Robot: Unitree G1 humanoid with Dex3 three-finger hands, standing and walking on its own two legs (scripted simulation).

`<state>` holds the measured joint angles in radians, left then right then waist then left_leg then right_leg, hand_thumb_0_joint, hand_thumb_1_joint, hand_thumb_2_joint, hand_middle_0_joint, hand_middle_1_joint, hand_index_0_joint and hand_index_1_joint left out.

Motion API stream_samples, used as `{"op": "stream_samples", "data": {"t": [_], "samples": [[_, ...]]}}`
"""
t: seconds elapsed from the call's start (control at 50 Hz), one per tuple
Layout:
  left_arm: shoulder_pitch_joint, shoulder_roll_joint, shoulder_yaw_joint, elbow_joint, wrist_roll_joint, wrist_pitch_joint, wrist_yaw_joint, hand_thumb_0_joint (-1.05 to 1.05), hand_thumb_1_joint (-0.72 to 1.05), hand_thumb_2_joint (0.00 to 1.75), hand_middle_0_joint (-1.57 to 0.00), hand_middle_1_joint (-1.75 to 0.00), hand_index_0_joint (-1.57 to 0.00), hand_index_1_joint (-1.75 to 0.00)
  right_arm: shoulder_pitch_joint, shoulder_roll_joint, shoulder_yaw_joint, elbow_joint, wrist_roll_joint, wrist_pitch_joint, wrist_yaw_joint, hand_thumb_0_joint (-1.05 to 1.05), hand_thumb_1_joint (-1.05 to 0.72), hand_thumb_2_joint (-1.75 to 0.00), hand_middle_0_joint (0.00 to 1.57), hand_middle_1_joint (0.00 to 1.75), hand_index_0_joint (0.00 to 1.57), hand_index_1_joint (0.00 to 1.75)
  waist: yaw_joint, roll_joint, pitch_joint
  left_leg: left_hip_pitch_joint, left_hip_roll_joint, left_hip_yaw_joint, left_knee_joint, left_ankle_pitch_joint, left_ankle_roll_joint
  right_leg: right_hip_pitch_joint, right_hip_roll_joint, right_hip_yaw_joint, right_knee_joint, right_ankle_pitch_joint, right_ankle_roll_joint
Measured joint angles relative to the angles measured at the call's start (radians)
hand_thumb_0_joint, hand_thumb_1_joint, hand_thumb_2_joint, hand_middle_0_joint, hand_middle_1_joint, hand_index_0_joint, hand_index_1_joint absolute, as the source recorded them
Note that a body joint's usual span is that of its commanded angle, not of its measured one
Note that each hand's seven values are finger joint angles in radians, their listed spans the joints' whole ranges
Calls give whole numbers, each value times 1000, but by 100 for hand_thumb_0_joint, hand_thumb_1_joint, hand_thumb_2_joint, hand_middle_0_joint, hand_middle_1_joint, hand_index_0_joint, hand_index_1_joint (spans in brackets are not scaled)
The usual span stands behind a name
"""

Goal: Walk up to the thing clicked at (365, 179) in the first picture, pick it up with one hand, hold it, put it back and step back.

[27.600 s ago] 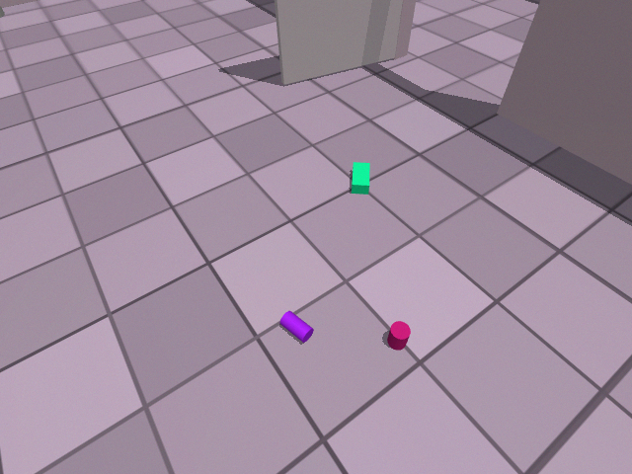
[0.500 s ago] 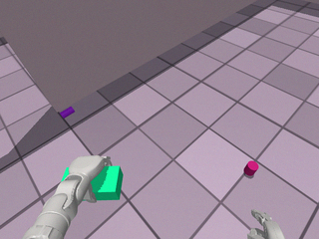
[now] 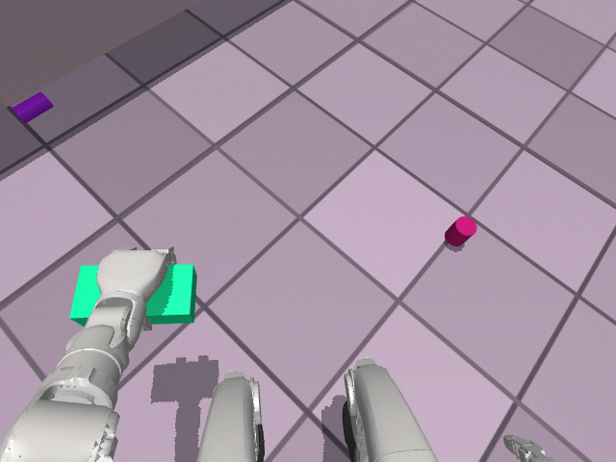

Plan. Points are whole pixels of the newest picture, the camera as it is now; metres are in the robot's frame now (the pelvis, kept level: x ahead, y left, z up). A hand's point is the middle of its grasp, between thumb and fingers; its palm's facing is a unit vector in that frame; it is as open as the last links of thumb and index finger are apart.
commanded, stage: crouch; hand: left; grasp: from above
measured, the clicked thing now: (139, 295) +0.38 +0.25 -0.16
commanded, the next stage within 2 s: lower in 1.32 s
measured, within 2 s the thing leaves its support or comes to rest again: neither
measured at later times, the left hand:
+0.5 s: hand (172, 308) +0.40 +0.25 -0.35, palm faces -0.47 -0.01 -0.88, open 10.9 cm
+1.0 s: hand (180, 305) +0.43 +0.26 -0.43, palm faces -0.50 -0.03 -0.86, open 10.8 cm
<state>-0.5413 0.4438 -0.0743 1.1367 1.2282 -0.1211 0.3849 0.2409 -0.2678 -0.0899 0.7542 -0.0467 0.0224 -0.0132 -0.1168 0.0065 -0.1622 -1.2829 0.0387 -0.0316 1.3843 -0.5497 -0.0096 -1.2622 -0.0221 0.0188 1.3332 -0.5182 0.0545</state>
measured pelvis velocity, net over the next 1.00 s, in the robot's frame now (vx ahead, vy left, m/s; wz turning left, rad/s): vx -0.04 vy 0.00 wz -0.06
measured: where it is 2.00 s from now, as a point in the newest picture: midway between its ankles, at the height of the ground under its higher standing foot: outside the picture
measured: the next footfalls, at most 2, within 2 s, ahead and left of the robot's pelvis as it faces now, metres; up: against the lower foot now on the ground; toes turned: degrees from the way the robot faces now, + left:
none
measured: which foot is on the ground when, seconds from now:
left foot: down 0.00-1.00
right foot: down 0.00-1.00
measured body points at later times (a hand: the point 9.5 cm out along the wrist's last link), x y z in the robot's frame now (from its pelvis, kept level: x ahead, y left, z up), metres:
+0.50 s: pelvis -0.03 +0.00 -0.18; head +0.20 +0.05 +0.21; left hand +0.42 +0.25 -0.30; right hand +0.03 -0.28 -0.30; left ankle +0.04 +0.12 -0.60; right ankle +0.05 -0.15 -0.60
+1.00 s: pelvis -0.04 +0.00 -0.25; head +0.22 +0.04 +0.12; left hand +0.45 +0.26 -0.38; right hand -0.02 -0.28 -0.36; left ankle +0.04 +0.12 -0.60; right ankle +0.05 -0.15 -0.60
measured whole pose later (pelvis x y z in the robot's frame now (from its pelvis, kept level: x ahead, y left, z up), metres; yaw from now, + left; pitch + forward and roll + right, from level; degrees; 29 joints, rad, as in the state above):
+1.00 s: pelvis -0.04 +0.00 -0.25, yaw -3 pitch +37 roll -7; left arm -0.91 0.72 0.12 1.37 1.29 -0.24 0.33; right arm 0.19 -0.26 0.01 0.74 -0.13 -0.04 0.13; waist -0.24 0.00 -0.07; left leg -2.20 0.00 -0.14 2.26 -0.70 -0.03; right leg -2.14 0.00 -0.01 2.17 -0.68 0.07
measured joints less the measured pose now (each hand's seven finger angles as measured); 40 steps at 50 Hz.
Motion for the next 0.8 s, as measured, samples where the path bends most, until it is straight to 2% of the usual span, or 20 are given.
{"op": "stream_samples", "data": {"t": [0.08,0.24,0.32,0.4,0.5,0.58,0.68,0.8], "samples": [[-56,21,33,16,-15,23,2,-2,-8,56,-57,-65,-58,-64,-5,17,6,14,-12,-11,-1,1,-89,-89,20,30,20,30,-19,11,-18,-159,-2,-5,142,-41,5,-156,2,4,137,-39,5],[-140,67,78,54,-28,15,-44,-2,-8,57,-57,-64,-59,-62,-21,47,27,-1,-25,-36,22,1,-89,-90,20,30,20,30,-42,32,-25,-421,-13,-19,358,-83,8,-409,-1,5,349,-86,7],[-163,91,96,70,-17,-25,-68,-2,-9,57,-59,-63,-60,-62,-35,49,41,-4,-31,-49,40,1,-89,-90,20,30,20,30,-47,33,-23,-532,-20,-32,452,-100,6,-514,-2,0,441,-106,10],[-189,119,118,82,10,-71,-58,-2,-10,57,-60,-62,-61,-61,-51,45,54,-5,-45,-61,55,1,-89,-90,20,30,21,30,-54,20,-12,-628,-26,-50,542,-116,0,-602,-2,-9,528,-125,13],[-226,155,145,92,49,-100,-23,-2,-11,56,-62,-61,-63,-60,-73,35,61,-8,-64,-73,76,1,-89,-90,20,30,21,30,-69,0,11,-718,-34,-70,637,-131,-10,-686,-3,-20,621,-146,10],[-256,178,157,102,62,-94,-1,-2,-11,57,-63,-59,-64,-58,-84,23,58,-16,-75,-78,88,1,-90,-90,20,30,20,30,-81,-8,26,-771,-39,-80,694,-139,-16,-736,-2,-23,677,-155,8],[-299,200,167,144,60,-69,7,-2,-11,57,-63,-57,-65,-56,-88,11,64,-28,-80,-79,101,1,-90,-90,20,30,20,30,-93,-5,42,-813,-37,-87,744,-146,-18,-778,5,-25,724,-159,12],[-341,227,177,195,43,-61,-23,-2,-11,57,-63,-57,-65,-56,-75,8,75,-33,-78,-73,115,1,-90,-90,20,30,20,30,-106,0,55,-850,-34,-92,789,-151,-18,-816,13,-24,765,-159,15]]}}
